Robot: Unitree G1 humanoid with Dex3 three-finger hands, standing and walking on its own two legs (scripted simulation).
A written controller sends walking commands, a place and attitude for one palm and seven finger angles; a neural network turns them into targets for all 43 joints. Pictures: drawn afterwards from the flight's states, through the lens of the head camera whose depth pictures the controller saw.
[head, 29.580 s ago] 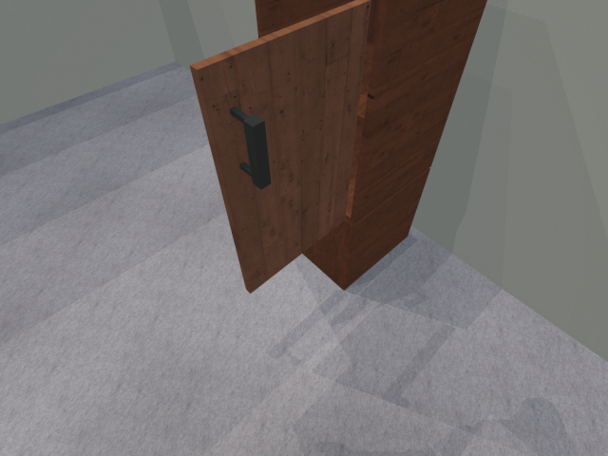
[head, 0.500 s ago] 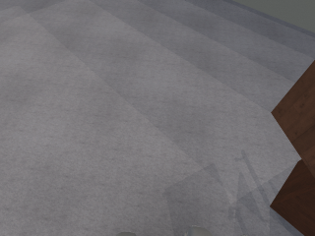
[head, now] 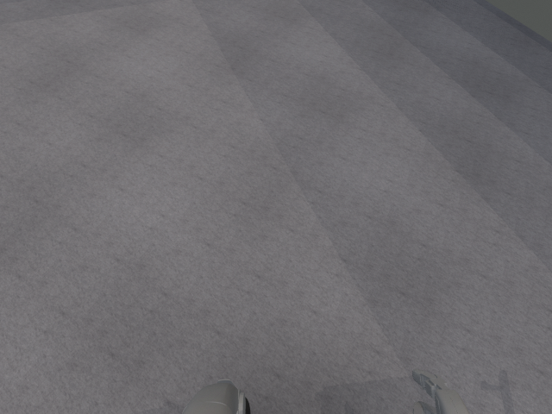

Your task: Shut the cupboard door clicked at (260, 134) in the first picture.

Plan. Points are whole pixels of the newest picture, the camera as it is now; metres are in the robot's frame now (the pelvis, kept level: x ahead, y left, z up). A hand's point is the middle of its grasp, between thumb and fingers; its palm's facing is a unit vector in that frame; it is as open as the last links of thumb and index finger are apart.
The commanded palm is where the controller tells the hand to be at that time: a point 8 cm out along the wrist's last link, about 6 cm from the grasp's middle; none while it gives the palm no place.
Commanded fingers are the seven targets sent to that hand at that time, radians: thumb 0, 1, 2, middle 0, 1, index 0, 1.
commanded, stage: walk to a spot facing it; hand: left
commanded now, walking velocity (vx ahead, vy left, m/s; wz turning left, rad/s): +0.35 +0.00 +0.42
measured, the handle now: out of the picture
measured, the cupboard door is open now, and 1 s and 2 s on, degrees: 57 57 57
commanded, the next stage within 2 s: turn to face it in 0.34 s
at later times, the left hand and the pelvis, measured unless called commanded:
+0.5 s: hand (189, 326) +0.25 +0.17 -0.13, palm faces +0.23 -0.95 -0.22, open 7.3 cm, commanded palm none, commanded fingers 0.00 0.90 0.90 -0.20 -0.30 -0.20 -0.30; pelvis +0.20 -0.03 +0.03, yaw +14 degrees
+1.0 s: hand (175, 295) +0.31 +0.21 -0.15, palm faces +0.12 -0.96 -0.25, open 7.3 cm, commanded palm none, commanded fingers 0.00 0.90 0.90 -0.20 -0.30 -0.20 -0.30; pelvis +0.29 +0.01 +0.01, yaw +1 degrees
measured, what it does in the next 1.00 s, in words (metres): walks ahead: right foot, then left foot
